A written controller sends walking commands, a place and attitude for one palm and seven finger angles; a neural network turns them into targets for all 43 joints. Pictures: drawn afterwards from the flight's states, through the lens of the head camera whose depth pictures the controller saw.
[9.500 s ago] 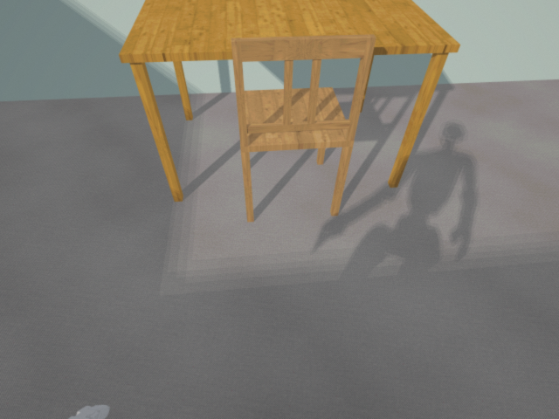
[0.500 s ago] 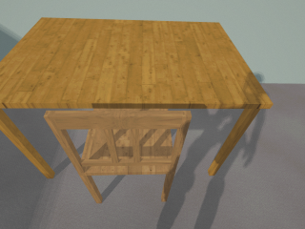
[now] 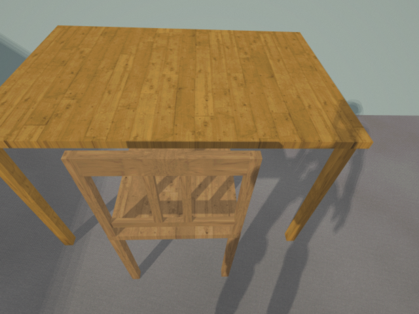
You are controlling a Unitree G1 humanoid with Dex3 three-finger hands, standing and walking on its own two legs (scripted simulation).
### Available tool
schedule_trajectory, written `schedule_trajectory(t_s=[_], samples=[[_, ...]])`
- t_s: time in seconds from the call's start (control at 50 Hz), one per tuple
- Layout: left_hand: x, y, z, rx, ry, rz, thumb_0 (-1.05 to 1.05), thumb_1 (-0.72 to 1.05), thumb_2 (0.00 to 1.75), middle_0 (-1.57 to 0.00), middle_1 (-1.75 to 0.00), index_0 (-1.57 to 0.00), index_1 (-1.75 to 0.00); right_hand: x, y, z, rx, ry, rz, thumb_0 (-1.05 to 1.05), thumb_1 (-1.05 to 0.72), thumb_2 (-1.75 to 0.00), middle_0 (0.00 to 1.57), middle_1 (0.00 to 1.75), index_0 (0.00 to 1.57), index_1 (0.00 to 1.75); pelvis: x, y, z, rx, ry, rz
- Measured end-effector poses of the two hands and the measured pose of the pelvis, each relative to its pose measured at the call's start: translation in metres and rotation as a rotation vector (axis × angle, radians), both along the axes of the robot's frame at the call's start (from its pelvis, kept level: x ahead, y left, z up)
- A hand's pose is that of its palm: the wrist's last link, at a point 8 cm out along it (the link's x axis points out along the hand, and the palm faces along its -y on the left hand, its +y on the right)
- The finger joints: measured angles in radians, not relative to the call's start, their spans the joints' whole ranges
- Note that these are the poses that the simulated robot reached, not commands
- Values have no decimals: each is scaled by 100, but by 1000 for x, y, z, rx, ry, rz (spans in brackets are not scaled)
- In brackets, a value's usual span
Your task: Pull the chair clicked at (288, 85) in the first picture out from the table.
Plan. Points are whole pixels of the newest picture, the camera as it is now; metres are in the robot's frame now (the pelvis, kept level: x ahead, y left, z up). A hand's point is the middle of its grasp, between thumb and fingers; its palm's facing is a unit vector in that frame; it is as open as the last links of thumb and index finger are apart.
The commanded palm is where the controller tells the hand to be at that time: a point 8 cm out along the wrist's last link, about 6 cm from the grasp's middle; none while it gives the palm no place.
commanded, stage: look again from close up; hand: left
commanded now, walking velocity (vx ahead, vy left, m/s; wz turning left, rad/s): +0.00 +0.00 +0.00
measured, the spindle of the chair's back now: (154, 199) +0.42 +0.18 -0.12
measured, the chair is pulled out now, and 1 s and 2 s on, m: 0.00 0.00 0.00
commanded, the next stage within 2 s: raise the hand toward the chair's back in 0.06 s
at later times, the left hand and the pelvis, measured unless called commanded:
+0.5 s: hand (154, 281) +0.19 +0.12 -0.03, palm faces +0.02 -1.00 +0.04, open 8.5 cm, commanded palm +0.11 +0.20 -0.07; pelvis -0.04 -0.03 -0.07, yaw +2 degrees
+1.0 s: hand (135, 288) +0.18 +0.15 -0.06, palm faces +0.10 -0.99 -0.04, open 12.9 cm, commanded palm +0.14 +0.21 -0.06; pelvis -0.03 -0.05 -0.10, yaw +3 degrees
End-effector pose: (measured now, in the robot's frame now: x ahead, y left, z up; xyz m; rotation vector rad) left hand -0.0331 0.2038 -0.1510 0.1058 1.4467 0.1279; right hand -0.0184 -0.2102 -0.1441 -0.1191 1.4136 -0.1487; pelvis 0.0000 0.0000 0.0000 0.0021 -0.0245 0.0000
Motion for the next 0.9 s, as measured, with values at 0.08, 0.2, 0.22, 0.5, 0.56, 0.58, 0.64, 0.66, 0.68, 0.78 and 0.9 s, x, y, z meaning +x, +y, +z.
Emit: schedule_trajectory(t_s=[0.08, 0.2, 0.22, 0.5, 0.56, 0.58, 0.64, 0.66, 0.68, 0.78, 0.9], samples=[[-4, -1, 0, -1, 8, 1, 0, 91, 90, -20, -30, -20, -30, -1, 0, 0, -1, 0, -1, 1, -91, -90, 20, 30, 20, 30, -1, 0, 0, -1, 0, -1], [3, 0, 4, 6, -38, 27, 0, 91, 90, -20, -30, -20, -30, 0, -3, 0, -6, -24, 8, 1, -92, -90, 20, 30, 20, 30, -5, -1, -2, -6, 8, 12], [19, 8, 14, 45, -121, 42, 2, 93, 90, -20, -30, -20, -30, 4, -8, 3, -25, -77, 16, 2, -92, -90, 20, 30, 21, 30, -7, -1, -3, -2, 7, 12], [200, -35, 118, -125, -1498, -86, 1, 73, 81, -17, -26, -17, -27, 159, -79, 24, -146, -800, 173, 2, -91, -90, 20, 30, 20, 30, -40, -30, -73, 6, 220, 35], [175, -37, 83, -109, -1387, -69, 1, 65, 79, -17, -25, -17, -26, 191, -79, 26, -140, -861, 210, 2, -91, -90, 20, 30, 20, 30, -42, -40, -89, 5, 238, 40], [164, -33, 75, -84, -1345, -45, 1, 62, 78, -17, -25, -17, -25, 199, -77, 25, -134, -875, 222, 2, -91, -90, 20, 30, 20, 30, -42, -43, -93, 3, 241, 43], [133, -17, 69, 35, -1300, 29, 1, 55, 75, -17, -24, -17, -24, 217, -68, 19, -109, -898, 254, 1, -91, -90, 20, 30, 20, 30, -42, -52, -100, -10, 254, 56], [126, -11, 74, 76, -1318, 42, 1, 52, 74, -17, -24, -17, -24, 220, -64, 15, -98, -898, 267, 1, -91, -90, 20, 30, 20, 30, -42, -54, -102, -17, 259, 62], [122, -6, 79, 109, -1349, 46, 1, 50, 73, -16, -23, -16, -24, 222, -60, 10, -85, -895, 280, 1, -91, -90, 20, 30, 20, 30, -42, -57, -104, -25, 265, 69], [135, -2, 97, 97, -1489, -53, 1, 38, 68, -14, -21, -14, -22, 214, -44, -27, -18, -827, 314, 1, -90, -90, 20, 30, 20, 30, -45, -63, -114, -51, 292, 90], [177, -8, 86, -54, -1355, -123, 1, 24, 62, -13, -19, -13, -20, 173, -48, -54, 1, -680, 210, 1, -90, -90, 21, 30, 21, 30, -42, -60, -110, -42, 300, 80]])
